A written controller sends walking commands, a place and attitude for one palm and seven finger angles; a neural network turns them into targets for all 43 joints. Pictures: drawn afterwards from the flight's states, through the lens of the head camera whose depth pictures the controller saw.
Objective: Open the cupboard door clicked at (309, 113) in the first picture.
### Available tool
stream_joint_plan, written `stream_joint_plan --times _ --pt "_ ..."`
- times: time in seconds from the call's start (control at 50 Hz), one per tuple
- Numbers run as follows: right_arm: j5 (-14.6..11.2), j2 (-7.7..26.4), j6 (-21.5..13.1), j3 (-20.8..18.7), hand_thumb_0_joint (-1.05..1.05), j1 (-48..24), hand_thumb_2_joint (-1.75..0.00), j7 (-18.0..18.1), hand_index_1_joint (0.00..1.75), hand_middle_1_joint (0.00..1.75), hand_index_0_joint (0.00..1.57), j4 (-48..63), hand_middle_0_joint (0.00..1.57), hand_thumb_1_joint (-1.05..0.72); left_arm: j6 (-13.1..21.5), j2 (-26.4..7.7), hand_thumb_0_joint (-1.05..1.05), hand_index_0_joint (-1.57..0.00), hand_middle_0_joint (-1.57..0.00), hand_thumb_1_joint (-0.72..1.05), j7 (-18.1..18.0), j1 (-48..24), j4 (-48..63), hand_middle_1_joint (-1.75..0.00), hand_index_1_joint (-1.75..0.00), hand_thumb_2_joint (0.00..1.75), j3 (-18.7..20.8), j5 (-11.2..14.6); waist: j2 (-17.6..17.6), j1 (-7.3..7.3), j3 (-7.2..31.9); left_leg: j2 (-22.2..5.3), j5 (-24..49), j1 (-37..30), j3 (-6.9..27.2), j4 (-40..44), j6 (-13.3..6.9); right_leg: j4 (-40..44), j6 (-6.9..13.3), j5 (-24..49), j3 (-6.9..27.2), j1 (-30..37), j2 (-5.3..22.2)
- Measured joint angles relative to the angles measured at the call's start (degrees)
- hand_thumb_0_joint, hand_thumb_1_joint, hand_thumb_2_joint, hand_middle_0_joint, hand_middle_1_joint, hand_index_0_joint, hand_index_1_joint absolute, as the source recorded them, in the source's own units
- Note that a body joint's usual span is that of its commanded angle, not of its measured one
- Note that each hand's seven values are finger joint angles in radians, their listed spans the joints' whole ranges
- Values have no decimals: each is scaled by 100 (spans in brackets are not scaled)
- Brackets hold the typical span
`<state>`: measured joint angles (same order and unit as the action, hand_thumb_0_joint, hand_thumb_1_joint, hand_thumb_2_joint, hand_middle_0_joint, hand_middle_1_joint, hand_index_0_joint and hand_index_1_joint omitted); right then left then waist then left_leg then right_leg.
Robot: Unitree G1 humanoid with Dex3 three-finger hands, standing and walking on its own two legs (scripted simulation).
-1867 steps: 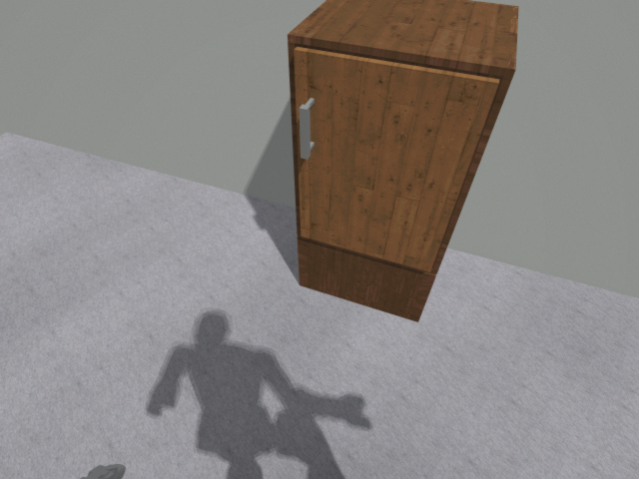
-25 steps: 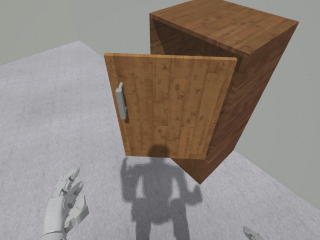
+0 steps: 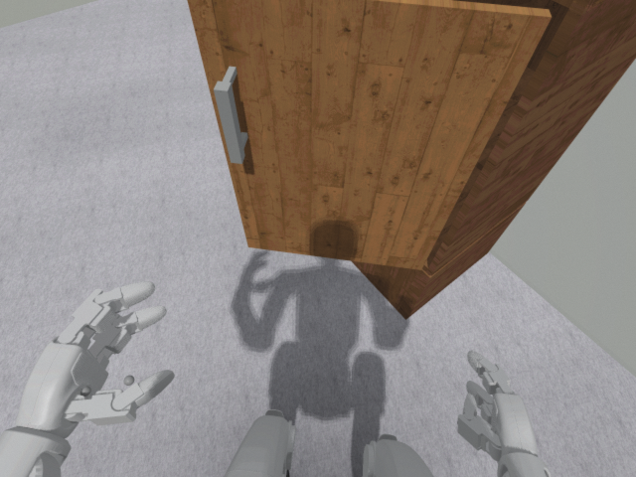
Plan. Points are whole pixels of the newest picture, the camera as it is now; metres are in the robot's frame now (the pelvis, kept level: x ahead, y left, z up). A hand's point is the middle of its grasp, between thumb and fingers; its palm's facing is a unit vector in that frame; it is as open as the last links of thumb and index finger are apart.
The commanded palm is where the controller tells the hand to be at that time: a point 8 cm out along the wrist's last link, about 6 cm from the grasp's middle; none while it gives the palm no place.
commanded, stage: raise the hand with hooked fingers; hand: left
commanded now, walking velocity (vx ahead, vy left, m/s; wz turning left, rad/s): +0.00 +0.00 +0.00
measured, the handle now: (234, 117) +0.58 +0.19 +0.08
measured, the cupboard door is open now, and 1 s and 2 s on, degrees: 44 44 44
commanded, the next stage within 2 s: move the hooked fingers beside the handle in 1.40 s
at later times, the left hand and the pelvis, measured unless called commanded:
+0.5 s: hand (96, 329) +0.25 +0.27 +0.07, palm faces -0.03 -1.00 -0.06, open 13.2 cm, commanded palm +0.23 +0.32 +0.08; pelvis +0.00 +0.02 +0.02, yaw -1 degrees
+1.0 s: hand (66, 273) +0.30 +0.31 +0.09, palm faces -0.04 -1.00 -0.05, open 14.0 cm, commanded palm +0.27 +0.35 +0.09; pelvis +0.01 +0.04 +0.03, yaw -1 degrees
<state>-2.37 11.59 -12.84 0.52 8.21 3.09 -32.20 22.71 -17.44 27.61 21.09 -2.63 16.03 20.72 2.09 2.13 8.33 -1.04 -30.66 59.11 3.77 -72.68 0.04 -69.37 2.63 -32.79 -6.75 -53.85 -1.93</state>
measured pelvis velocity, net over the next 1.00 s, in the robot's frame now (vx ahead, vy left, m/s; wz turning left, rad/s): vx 0.01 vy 0.04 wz -0.02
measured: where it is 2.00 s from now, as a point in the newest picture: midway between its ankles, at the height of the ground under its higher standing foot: outside the picture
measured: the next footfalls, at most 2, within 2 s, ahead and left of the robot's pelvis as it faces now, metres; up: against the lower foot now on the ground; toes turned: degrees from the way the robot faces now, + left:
none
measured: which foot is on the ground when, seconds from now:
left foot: down 0.00-1.00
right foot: down 0.00-1.00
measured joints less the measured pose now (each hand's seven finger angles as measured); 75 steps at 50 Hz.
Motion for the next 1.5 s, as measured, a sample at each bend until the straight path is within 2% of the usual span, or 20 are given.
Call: stream_joint_plan --times 0.04,0.08,0.16,0.28,0.44,0.66,0.82,0.98,1.1,1.26,1.5 --pt "-9 -69 40 12 1 125 -90 9 30 30 21 -22 21 -90 -234 -34 1 -25 -25 23 -25 -66 -67 -73 -73 61 96 58 29 -78 12 -9 30 -81 -61 115 -14 88 -19 41 62 47 -4" --pt "-8 -96 58 -6 1 275 -90 17 30 30 21 -42 21 -90 -296 -29 1 -25 -26 19 -113 -66 -97 -76 -76 59 191 105 30 -138 39 -14 66 -173 -131 246 -30 188 -40 84 133 102 -4" --pt "-6 24 60 -71 1 542 -90 22 30 30 21 -73 21 -90 -153 -2 1 -25 -26 10 -243 -82 -207 -82 -82 55 300 121 30 -218 102 3 117 -269 -215 409 -69 320 -77 139 216 166 17" --pt "-28 318 35 -179 1 709 -90 59 30 30 21 -53 21 -90 -16 -56 1 -26 -27 -4 -208 -218 -432 -91 -91 49 264 71 -19 -274 95 32 138 -302 -277 457 -139 372 -132 172 275 194 48" --pt "-41 415 10 -147 1 675 -90 79 30 30 21 107 20 -90 1 -229 0 -28 -29 -23 -217 -542 -595 -103 -103 41 343 77 -111 -308 24 59 195 -423 -276 562 -201 546 -189 262 275 355 69" --pt "-27 332 50 132 1 632 -90 27 30 30 21 326 21 -90 -292 -486 0 -29 -30 -44 6 -1205 -1123 -116 -116 32 497 66 -109 -243 10 109 273 -573 -268 732 -280 802 -271 376 269 561 111" --pt "-20 339 129 200 1 682 -90 38 30 30 21 303 21 -90 -425 -644 -1 -30 -30 -49 185 -1721 -1506 -119 -119 30 656 48 -102 -229 -36 131 304 -643 -302 822 -321 912 -312 424 303 635 132" --pt "-35 416 215 155 1 788 -90 53 30 30 21 236 21 -90 -484 -819 -1 -30 -30 -50 347 -2152 -1925 -120 -120 30 844 99 -98 -276 -53 131 339 -683 -337 918 -340 1010 -333 473 340 664 133" --pt "-36 458 267 92 1 877 -90 10 30 30 21 272 21 -90 -476 -802 -1 -30 -30 -50 391 -2077 -1949 -120 -120 30 833 112 -105 -325 -24 118 361 -716 -386 995 -347 1066 -340 504 391 667 122" --pt "-36 452 320 81 1 857 -90 20 30 30 21 270 21 -90 -348 -706 -1 -30 -30 -50 280 -2029 -1925 -120 -120 30 829 65 -131 -348 -62 108 351 -688 -361 962 -318 1020 -314 482 368 638 111" --pt "-45 399 328 138 1 760 -90 46 30 30 21 268 21 -90 -373 -723 -1 -30 -30 -50 317 -2044 -1972 -120 -120 30 816 101 -84 -307 -17 83 345 -705 -314 957 -262 995 -255 456 325 650 82"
